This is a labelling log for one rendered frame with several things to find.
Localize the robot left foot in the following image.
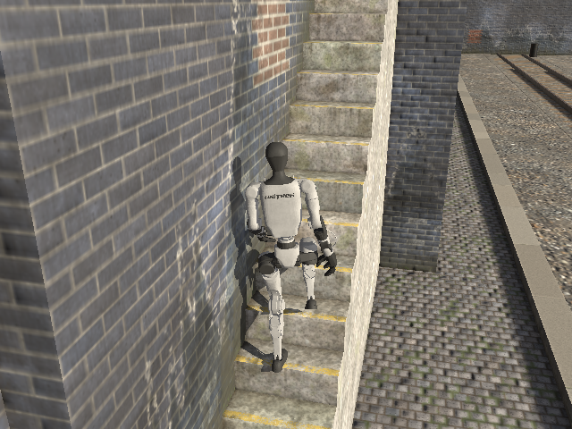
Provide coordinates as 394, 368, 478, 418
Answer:
272, 349, 288, 373

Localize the robot right hand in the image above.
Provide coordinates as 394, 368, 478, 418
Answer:
316, 252, 337, 276

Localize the right robot upper arm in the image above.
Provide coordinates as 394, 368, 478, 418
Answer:
298, 179, 323, 230

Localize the humanoid robot torso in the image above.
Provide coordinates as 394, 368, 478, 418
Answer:
259, 175, 302, 268

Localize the right robot forearm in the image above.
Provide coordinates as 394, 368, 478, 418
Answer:
314, 215, 333, 257

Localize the robot left hand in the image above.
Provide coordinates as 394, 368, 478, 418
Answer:
258, 226, 276, 242

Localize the left robot upper arm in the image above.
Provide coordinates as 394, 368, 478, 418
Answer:
245, 181, 262, 231

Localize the left robot forearm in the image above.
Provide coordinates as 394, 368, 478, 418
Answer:
247, 221, 265, 238

